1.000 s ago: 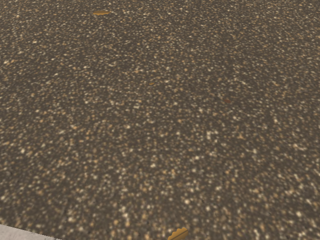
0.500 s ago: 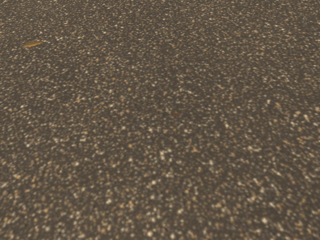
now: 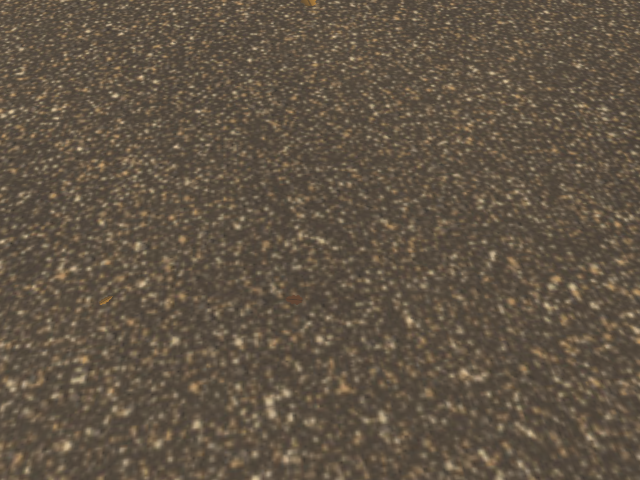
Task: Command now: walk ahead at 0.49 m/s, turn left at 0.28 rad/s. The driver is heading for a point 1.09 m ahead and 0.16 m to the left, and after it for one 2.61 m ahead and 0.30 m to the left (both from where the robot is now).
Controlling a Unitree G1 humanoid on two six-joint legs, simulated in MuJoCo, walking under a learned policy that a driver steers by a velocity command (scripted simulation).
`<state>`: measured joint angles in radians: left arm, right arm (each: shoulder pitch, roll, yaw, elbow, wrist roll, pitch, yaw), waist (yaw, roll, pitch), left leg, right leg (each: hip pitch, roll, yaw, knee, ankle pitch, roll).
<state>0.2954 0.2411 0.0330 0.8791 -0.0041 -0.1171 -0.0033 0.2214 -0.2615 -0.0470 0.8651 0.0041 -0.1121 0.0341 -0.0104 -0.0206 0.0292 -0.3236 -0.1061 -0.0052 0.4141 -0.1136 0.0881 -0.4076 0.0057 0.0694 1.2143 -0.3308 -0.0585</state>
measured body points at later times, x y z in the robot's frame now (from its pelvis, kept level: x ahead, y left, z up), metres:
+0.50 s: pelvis +0.27 -0.04 +0.01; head +0.29 -0.04 +0.46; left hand +0.33 +0.26 -0.09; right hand +0.43 -0.28 -0.12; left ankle +0.20 +0.09 -0.65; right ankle +0.32 -0.13 -0.74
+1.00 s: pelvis +0.50 +0.11 +0.00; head +0.52 +0.13 +0.45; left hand +0.45 +0.39 -0.13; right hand +0.72 -0.09 -0.09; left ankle +0.50 +0.21 -0.74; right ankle +0.50 -0.07 -0.64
